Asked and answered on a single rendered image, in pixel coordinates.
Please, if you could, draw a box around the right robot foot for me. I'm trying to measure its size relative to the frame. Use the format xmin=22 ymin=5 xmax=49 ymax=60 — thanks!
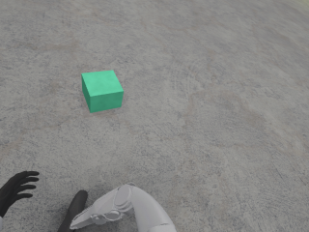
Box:
xmin=57 ymin=189 xmax=88 ymax=232

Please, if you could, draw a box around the robot right shin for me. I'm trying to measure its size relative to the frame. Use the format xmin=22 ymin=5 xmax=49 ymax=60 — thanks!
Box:
xmin=70 ymin=183 xmax=136 ymax=230

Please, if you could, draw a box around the carton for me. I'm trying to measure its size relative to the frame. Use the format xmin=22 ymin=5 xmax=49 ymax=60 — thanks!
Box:
xmin=81 ymin=70 xmax=124 ymax=113

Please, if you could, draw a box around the left robot hand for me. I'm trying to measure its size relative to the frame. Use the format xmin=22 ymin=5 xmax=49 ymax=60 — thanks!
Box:
xmin=0 ymin=170 xmax=40 ymax=218

